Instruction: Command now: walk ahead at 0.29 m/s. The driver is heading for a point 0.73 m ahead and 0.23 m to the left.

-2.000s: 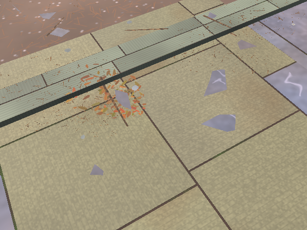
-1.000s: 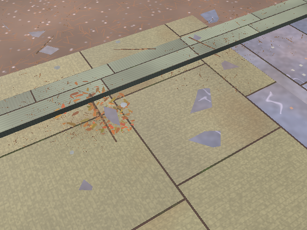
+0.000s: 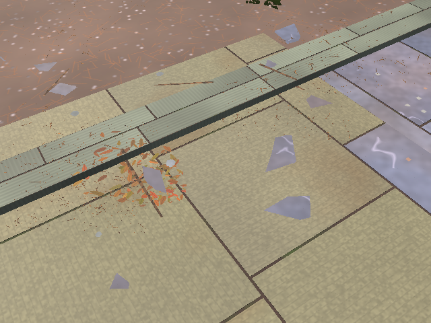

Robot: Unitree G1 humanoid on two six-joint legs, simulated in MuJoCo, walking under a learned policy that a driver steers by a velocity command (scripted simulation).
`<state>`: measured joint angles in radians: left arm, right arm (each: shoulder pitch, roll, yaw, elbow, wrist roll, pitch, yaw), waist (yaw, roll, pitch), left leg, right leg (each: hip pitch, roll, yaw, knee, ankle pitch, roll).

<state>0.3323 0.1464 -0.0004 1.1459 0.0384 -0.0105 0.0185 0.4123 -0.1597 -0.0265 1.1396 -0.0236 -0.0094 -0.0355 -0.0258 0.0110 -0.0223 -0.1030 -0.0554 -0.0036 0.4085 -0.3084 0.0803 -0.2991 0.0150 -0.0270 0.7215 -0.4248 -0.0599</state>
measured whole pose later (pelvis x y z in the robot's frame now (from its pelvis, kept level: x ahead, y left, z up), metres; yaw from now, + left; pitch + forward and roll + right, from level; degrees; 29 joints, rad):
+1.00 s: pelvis +0.49 +0.00 +0.00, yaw +20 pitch +2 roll -1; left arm 0.03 0.22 0.04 0.80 0.04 -0.03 -0.02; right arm 0.42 -0.22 -0.06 0.97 0.00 -0.06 0.00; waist -0.08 -0.03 0.04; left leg -0.03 -0.15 -0.12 0.28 -0.25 0.15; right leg -0.70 -0.10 0.04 0.82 -0.05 0.04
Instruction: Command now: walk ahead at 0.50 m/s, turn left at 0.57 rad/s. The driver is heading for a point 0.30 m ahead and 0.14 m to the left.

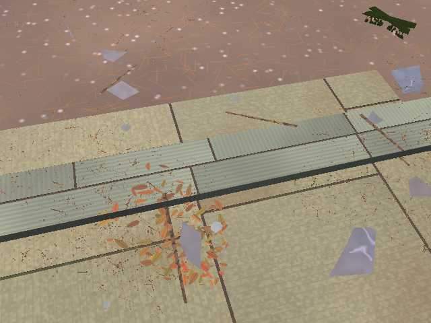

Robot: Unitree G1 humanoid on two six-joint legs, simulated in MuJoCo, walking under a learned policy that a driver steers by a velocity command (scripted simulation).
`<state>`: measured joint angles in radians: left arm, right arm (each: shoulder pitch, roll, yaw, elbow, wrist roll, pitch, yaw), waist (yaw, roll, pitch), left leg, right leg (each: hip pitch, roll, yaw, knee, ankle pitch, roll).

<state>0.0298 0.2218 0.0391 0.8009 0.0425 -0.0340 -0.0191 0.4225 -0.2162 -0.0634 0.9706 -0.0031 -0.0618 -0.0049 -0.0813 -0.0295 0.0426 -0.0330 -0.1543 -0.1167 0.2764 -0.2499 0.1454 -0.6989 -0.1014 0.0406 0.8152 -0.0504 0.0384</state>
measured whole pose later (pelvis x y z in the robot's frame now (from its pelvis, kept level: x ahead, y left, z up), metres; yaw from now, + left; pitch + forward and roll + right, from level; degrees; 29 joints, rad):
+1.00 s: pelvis +0.30 -0.01 +0.00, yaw +13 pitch -1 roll +0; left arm 0.31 0.19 0.01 1.02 0.01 -0.01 0.03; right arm 0.21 -0.19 -0.01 0.98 0.00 -0.02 -0.03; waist 0.01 -0.01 0.03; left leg -0.22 -0.05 0.01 0.41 -0.17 0.05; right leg -0.10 -0.01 -0.04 0.40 -0.28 0.00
